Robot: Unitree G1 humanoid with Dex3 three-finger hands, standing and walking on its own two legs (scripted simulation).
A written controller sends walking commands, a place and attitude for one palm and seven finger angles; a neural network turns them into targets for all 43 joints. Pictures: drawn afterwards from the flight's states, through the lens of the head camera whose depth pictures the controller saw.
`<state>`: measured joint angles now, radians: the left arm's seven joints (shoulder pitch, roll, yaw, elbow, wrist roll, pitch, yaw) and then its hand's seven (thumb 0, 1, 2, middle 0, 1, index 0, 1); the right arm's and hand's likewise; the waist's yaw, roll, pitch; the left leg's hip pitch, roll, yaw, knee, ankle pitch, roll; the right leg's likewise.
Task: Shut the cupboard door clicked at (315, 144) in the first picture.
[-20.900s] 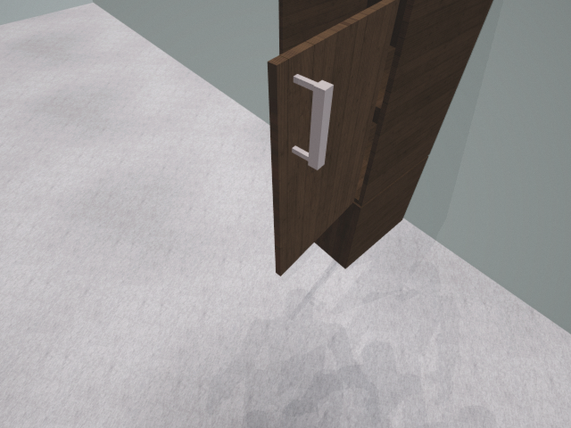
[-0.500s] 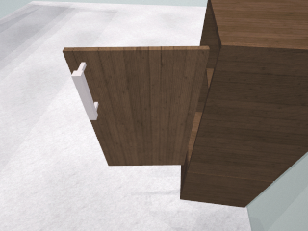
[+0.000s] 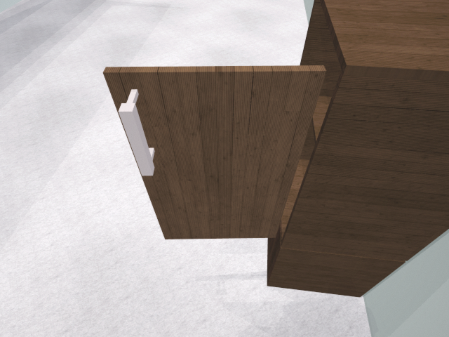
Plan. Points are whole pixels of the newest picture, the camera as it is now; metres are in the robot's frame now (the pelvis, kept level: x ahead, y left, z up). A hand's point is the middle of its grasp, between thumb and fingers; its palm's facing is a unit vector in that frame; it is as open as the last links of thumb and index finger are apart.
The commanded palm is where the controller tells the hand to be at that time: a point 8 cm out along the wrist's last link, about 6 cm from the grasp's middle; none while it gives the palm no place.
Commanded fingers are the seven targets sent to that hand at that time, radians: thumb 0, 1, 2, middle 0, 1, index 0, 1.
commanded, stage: come to a stop and stand still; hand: left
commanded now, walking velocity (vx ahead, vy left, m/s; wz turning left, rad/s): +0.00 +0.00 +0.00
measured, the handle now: (141, 135) +0.42 +0.18 +0.14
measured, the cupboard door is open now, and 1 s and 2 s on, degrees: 98 98 98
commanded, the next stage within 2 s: look again from close up in 0.28 s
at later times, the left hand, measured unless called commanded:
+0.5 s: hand out of the picture +0.02 +0.16 -0.17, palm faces +0.02 -0.98 -0.19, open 7.3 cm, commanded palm none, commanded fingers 0.00 0.90 0.90 -0.20 -0.30 -0.20 -0.30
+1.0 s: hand out of the picture +0.04 +0.17 -0.16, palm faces +0.12 -0.97 -0.22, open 7.3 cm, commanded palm +0.11 +0.20 -0.07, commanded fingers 0.00 0.90 0.90 -0.25 -0.36 -0.25 -0.36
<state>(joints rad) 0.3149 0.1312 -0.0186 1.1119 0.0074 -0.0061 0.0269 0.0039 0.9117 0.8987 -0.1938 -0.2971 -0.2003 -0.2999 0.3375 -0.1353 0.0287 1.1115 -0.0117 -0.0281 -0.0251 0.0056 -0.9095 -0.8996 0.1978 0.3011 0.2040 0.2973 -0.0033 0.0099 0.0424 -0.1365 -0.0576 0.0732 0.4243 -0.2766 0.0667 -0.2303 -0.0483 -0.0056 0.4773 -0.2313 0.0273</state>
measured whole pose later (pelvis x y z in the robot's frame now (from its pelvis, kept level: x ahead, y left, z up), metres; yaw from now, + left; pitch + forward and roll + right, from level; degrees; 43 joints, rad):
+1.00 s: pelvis +0.01 -0.02 +0.00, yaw +0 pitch -1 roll +0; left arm 0.40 0.16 0.03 0.76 -0.04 0.08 0.06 0.03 0.94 0.90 -0.20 -0.30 -0.21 -0.30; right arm 0.32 -0.14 0.04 1.06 0.01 -0.09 -0.07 0.02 -0.92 -0.90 0.20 0.30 0.21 0.30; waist 0.00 -0.01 0.06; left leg -0.13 -0.03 0.06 0.45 -0.31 0.04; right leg -0.23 -0.03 -0.02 0.51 -0.26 0.00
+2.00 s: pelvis -0.01 -0.02 -0.04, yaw +3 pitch +5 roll -1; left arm 0.43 0.23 0.12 -0.27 -0.27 -0.18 -0.21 0.01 0.91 0.90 -0.99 -1.17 -1.00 -1.17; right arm 0.32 -0.28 0.02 0.56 0.04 -0.27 -0.07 0.02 -0.90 -0.90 0.20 0.30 0.21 0.30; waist 0.02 0.05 -0.05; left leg -0.49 -0.02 0.00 0.85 -0.46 0.04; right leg -0.52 -0.03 -0.08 0.81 -0.38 0.00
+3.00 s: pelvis -0.02 -0.04 -0.01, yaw +3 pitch -4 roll +0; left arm 0.22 0.27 0.20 -0.28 -0.28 0.16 -0.21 0.01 0.90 0.90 -1.30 -1.50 -1.30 -1.50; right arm 0.24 -0.25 0.07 0.60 0.06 -0.23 -0.09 0.02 -0.90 -0.90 0.20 0.30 0.21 0.30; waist 0.05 0.07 -0.02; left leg -0.18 -0.01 0.00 0.56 -0.31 0.01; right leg -0.22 -0.01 -0.08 0.54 -0.26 -0.02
